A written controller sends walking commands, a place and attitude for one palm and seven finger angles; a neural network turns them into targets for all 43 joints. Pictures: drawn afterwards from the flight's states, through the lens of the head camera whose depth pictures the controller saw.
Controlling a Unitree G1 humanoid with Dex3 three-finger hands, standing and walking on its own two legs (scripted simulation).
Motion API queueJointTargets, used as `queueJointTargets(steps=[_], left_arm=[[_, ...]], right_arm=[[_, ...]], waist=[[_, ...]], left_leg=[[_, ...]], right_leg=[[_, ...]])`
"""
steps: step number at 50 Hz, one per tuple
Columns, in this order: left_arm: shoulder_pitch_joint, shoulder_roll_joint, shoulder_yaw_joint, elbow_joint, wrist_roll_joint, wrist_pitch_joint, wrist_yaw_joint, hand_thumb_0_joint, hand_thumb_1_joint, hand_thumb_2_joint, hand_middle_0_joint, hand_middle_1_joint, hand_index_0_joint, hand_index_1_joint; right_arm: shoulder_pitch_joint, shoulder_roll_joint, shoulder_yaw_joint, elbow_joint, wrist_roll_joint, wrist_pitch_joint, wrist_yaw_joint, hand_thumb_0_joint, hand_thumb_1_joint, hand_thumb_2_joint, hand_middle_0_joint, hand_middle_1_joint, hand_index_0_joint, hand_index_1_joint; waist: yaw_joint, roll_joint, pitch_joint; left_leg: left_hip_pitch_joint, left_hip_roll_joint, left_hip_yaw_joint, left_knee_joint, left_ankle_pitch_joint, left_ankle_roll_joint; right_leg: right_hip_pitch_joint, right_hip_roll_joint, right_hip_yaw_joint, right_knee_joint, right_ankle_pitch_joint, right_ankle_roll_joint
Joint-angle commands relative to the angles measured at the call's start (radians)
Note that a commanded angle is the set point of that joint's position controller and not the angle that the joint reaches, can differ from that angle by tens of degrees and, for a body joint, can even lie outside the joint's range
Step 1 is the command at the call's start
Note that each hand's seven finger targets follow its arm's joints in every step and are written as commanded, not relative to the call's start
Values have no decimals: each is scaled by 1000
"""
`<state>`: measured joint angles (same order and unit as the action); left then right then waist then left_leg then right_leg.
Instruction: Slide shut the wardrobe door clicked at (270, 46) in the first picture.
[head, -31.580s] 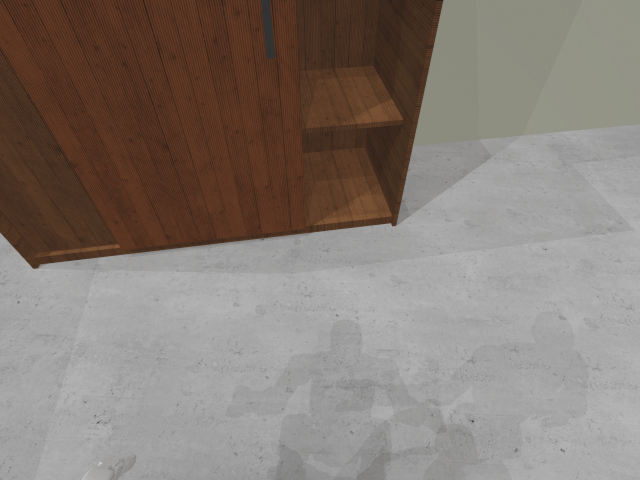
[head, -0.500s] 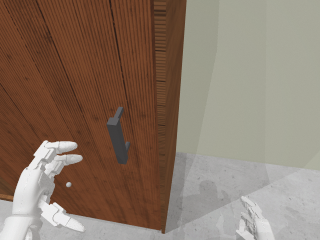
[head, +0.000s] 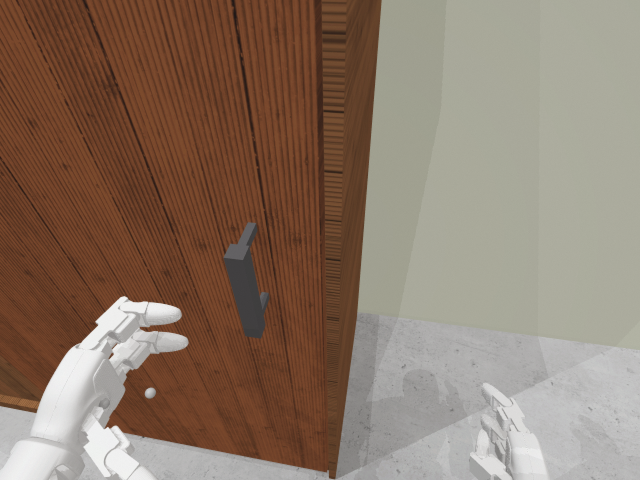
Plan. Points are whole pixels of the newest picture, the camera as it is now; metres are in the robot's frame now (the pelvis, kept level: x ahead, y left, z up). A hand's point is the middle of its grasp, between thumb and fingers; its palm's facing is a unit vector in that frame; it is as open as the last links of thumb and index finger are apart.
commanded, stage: draw the hand back to the body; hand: left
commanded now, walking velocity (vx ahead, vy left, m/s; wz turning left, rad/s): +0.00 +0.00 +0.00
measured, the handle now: (252, 282) +0.32 +0.12 +0.12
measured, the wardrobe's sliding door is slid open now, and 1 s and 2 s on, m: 0.00 0.00 0.00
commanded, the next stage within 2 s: step back with the hand held close in 1.40 s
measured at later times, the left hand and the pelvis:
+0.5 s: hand (90, 367) +0.18 +0.24 +0.15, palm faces +0.32 -0.88 -0.34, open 13.7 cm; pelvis +0.00 +0.00 +0.01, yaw -1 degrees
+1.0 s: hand (75, 314) +0.21 +0.26 +0.18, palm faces +0.42 -0.81 -0.40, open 8.9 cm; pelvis +0.02 +0.01 +0.02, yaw -2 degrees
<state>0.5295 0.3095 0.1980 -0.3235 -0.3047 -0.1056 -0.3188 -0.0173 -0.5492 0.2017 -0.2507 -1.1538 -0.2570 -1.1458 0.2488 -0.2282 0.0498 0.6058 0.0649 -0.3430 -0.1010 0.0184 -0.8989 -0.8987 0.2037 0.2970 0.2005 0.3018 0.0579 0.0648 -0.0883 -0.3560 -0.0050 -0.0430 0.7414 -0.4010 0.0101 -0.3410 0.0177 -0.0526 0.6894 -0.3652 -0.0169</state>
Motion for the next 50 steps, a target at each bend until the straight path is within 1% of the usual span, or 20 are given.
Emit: queueJointTargets(steps=[1, 2, 5, 10, 15, 16, 17, 18, 19, 23, 25, 26, 30, 32, 34, 38, 42, 45, 47, 50], left_arm=[[-30, 151, 209, -210, -65, -29, 33, 0, -550, 200, -250, -1150, -250, -1150], [-17, 124, 188, -203, -70, -20, 33, 0, -550, 200, -250, -1150, -250, -1150], [1, 113, 159, -234, -61, 15, 19, 0, -550, 200, -250, -1150, -250, -1150], [-71, 147, 159, -259, -52, 54, -7, 0, -550, 200, -250, -1150, -250, -1150], [-152, 204, 232, -279, -62, 32, 4, 0, -405, 270, -245, -1065, -245, -1065], [-174, 210, 238, -294, -59, 28, 9, 0, -369, 287, -244, -1044, -244, -1044], [-175, 297, 255, -392, 121, 0, 203, 0, -332, 305, -242, -1023, -242, -1023], [-81, 185, 200, -313, 138, 9, 279, 0, -296, 322, -241, -1001, -241, -1001], [-42, 131, 150, -276, 147, 17, 310, 0, -260, 340, -240, -980, -240, -980], [-24, 165, 163, -311, 202, -16, 395, 0, -115, 410, -235, -895, -235, -895], [-40, 183, 169, -327, 216, -30, 418, 0, -43, 445, -232, -853, -232, -853], [-57, 186, 167, -321, 225, -33, 427, 0, -6, 462, -231, -831, -231, -831], [-90, 207, 187, -313, 236, -46, 451, 0, 139, 533, -226, -746, -226, -746], [-108, 210, 196, -308, 242, -54, 457, 0, 211, 567, -224, -704, -224, -704], [-80, 205, 201, -298, 244, -56, 459, 0, 284, 603, -221, -661, -221, -661], [-75, 198, 212, -258, 240, -59, 456, 0, 429, 673, -216, -576, -216, -576], [-92, 204, 225, -257, 242, -67, 454, 0, 574, 743, -211, -491, -211, -491], [-109, 223, 246, -269, 238, -70, 451, 0, 682, 795, -207, -427, -207, -427], [-143, 230, 254, -275, 240, -76, 453, 0, 755, 830, -205, -385, -205, -385], [-163, 243, 272, -278, 238, -76, 453, 0, 864, 882, -201, -321, -201, -321]], right_arm=[[-146, -103, -43, -178, 6, -69, -3, 0, -900, -900, 200, 300, 200, 300], [-137, -95, -40, -179, 9, -65, 0, 0, -900, -900, 200, 300, 200, 300], [-139, -103, -43, -190, 9, -62, 9, 0, -900, -900, 200, 300, 200, 300], [-133, -116, -39, -194, 11, -62, 0, 0, -900, -900, 200, 300, 200, 300], [-132, -119, -33, -178, 9, -76, -14, 0, -900, -900, 200, 300, 200, 300], [-146, -123, -31, -169, 9, -74, -16, 0, -900, -900, 200, 300, 200, 300], [-153, -100, -45, -178, -32, -48, -13, 0, -900, -900, 200, 300, 200, 300], [-130, -88, -43, -169, -39, -33, -8, 0, -900, -900, 200, 300, 200, 300], [-129, -87, -41, -172, -38, -17, -1, 0, -900, -900, 200, 300, 200, 300], [-134, -93, -57, -161, -47, 33, 8, 0, -900, -900, 200, 300, 200, 300], [-141, -95, -62, -158, -51, 43, 9, 0, -900, -900, 200, 300, 200, 300], [-150, -102, -62, -150, -53, 50, 7, 0, -900, -900, 200, 300, 200, 300], [-154, -94, -65, -140, -56, 64, 1, 0, -900, -900, 200, 300, 200, 300], [-158, -96, -66, -132, -58, 71, 0, 0, -900, -900, 200, 300, 200, 300], [-161, -92, -66, -126, -58, 73, 5, 0, -900, -900, 200, 300, 200, 300], [-163, -94, -71, -118, -55, 94, 15, 0, -900, -900, 200, 300, 200, 300], [-162, -95, -76, -112, -58, 111, 21, 0, -900, -900, 200, 300, 200, 300], [-165, -96, -80, -119, -58, 118, 24, 0, -900, -900, 200, 300, 200, 300], [-164, -95, -78, -114, -60, 125, 25, 0, -900, -900, 200, 300, 200, 300], [-164, -94, -80, -114, -59, 131, 26, 0, -900, -900, 200, 300, 200, 300]], waist=[[33, 8, -72], [26, -29, -47], [25, -14, -49], [9, -35, -3], [11, -10, -9], [13, 42, -2], [41, 66, 84], [19, 45, 95], [11, 0, 113], [15, 9, 33], [15, -18, 14], [8, 6, 28], [8, -41, 35], [9, -41, 37], [16, 5, 20], [18, -23, 57], [17, -2, 48], [21, -37, 29], [17, 14, 43], [18, 7, 21]], left_leg=[[50, -1, -5, -140, 265, 5], [52, 2, -6, -147, 284, -1], [70, 4, 3, -152, 333, -4], [78, 5, -5, -173, 280, 7], [104, 4, -13, -194, 239, 7], [115, 4, -11, -196, 224, 8], [53, 4, 4, -226, 208, 6], [62, 6, 6, -230, 191, -2], [55, 10, 4, -231, 169, -3], [114, 18, 17, -255, 191, 7], [131, 18, 22, -266, 200, 12], [143, 18, 24, -275, 183, 13], [165, 21, 24, -291, 218, 17], [175, 22, 19, -303, 235, 16], [194, 23, 23, -310, 280, 12], [192, 29, 23, -327, 324, 6], [215, 31, 32, -331, 365, 5], [229, 32, 36, -331, 398, 5], [234, 29, 37, -338, 391, 3], [251, 31, 40, -339, 414, 2]], right_leg=[[57, -5, -6, -116, 242, -5], [49, -2, -18, -113, 263, -5], [58, -2, -15, -113, 319, -3], [38, 4, -5, -150, 268, -2], [46, 6, -4, -180, 199, -5], [44, 4, 3, -188, 177, -6], [83, -9, 59, -248, 170, -15], [84, -22, 45, -246, 150, -17], [74, -25, 41, -244, 128, -13], [132, -35, 49, -252, 141, -9], [147, -36, 51, -261, 141, -6], [141, -40, 53, -273, 122, -5], [154, -38, 51, -287, 150, -5], [164, -36, 45, -287, 163, -7], [185, -39, 44, -274, 211, -7], [193, -36, 40, -278, 245, -6], [206, -36, 41, -285, 282, -7], [221, -36, 42, -286, 314, -3], [217, -36, 44, -298, 307, -6], [231, -35, 45, -299, 327, -4]])
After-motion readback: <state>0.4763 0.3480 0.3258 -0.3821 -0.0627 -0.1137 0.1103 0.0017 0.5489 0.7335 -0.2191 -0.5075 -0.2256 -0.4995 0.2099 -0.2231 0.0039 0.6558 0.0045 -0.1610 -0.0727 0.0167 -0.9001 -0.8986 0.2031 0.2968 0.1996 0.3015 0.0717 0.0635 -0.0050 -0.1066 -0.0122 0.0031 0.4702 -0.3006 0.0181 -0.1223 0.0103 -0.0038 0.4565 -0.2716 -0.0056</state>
